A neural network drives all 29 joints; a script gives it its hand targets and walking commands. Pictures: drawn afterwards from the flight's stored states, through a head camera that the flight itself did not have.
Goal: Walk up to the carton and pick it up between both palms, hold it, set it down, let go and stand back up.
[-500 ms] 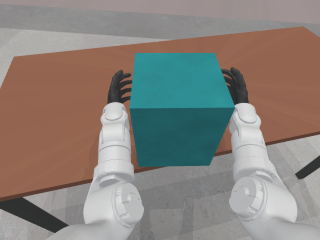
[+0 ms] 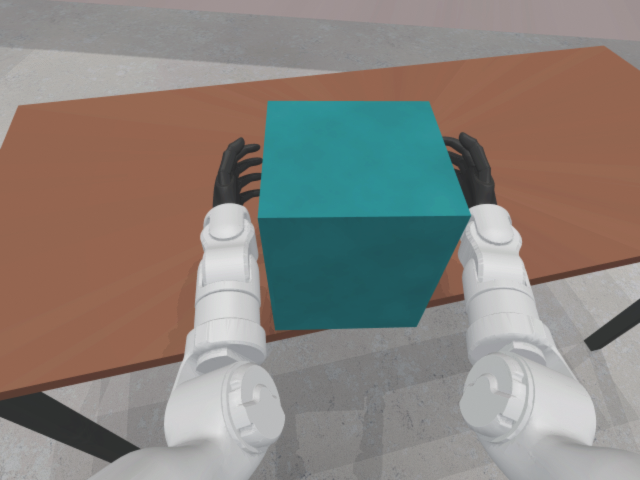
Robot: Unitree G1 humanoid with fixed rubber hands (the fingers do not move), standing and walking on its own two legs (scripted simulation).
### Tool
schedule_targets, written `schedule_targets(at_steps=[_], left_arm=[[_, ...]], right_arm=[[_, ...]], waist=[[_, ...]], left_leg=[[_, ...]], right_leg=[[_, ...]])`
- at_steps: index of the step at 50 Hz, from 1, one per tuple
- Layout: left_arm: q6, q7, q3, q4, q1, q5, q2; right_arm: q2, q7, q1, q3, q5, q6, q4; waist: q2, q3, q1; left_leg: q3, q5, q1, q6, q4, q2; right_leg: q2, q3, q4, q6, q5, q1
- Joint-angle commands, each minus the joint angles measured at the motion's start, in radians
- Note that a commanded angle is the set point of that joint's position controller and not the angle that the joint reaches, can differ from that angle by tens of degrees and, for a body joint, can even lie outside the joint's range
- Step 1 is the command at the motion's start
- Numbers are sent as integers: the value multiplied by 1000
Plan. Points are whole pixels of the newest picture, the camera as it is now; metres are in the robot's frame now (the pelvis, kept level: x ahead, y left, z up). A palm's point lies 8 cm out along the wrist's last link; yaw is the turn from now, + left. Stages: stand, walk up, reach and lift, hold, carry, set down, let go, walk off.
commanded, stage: set down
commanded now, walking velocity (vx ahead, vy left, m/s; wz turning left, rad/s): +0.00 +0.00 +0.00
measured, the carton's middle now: (347, 222) +0.42 +0.03 +0.06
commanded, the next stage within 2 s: none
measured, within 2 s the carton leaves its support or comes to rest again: neither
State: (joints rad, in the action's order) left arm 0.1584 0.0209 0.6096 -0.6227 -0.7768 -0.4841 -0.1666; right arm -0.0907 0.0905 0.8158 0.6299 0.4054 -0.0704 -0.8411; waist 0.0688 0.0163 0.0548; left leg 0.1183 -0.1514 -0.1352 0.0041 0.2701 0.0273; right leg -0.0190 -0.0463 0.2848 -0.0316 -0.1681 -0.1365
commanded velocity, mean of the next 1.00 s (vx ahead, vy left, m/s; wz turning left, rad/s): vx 0.00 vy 0.00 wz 0.00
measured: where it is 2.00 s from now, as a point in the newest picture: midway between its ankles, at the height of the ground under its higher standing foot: outside the picture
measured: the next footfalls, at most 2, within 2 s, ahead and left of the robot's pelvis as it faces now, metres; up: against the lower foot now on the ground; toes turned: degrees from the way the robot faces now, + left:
none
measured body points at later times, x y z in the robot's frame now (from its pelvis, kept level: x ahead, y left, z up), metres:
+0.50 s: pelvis +0.00 +0.00 -0.01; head +0.04 +0.01 +0.44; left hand +0.42 +0.21 +0.09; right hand +0.47 -0.12 +0.11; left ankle -0.01 +0.11 -0.75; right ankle -0.01 -0.09 -0.75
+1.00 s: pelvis -0.02 -0.02 -0.01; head +0.00 -0.02 +0.44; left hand +0.42 +0.24 +0.18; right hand +0.48 -0.16 +0.19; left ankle -0.01 +0.11 -0.75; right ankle -0.01 -0.09 -0.75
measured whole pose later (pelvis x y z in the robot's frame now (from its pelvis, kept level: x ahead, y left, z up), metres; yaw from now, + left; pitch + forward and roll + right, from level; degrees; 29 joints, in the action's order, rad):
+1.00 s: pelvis -0.02 -0.02 -0.01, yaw +2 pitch +15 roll +0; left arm 0.18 0.13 0.00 -1.14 -1.12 0.25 0.32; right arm 0.39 -0.03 1.20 -0.09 -0.40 0.18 -1.23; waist 0.02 -0.24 0.09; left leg 0.05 -0.14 -0.53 -0.02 0.41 0.05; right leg -0.04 -0.09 0.39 -0.07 -0.15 -0.51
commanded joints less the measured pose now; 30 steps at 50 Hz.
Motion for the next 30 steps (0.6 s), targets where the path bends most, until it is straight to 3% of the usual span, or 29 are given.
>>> schedule_targets(at_steps=[1,7,13,16,20,24,30], left_arm=[[-13,-10,-134,7,-325,10,-102],[-61,67,-183,2,-357,84,49],[-143,178,-349,-116,-467,283,231],[-166,207,-432,-209,-494,404,259],[-173,204,-466,-283,-491,492,293],[-156,180,-484,-243,-517,533,349],[-108,150,-505,-218,-600,593,442]], right_arm=[[-154,65,323,-190,8,31,-56],[27,5,362,-251,-106,9,-67],[296,-98,469,-431,-374,-28,-179],[368,-126,556,-528,-499,-39,-200],[451,-149,592,-597,-592,-46,-245],[519,-157,597,-645,-659,-30,-279],[551,-148,685,-688,-730,36,-221]], waist=[[-44,-308,45],[-61,-407,67],[-89,-602,64],[-88,-721,69],[-63,-808,57],[-65,-810,55],[-38,-791,58]], left_leg=[[16,269,152,16,18,-8],[16,325,124,6,58,-11],[-23,420,54,-27,144,-1],[-49,486,71,-40,204,10],[-64,568,107,-53,263,20],[-69,578,100,-64,271,16],[-65,408,-37,-42,220,-7]], right_leg=[[14,-26,-24,72,167,55],[13,-3,-3,66,222,48],[3,22,57,50,348,-6],[-11,13,83,40,374,-84],[-37,2,96,38,421,-147],[-51,-1,98,43,455,-143],[-37,21,113,65,444,-77]])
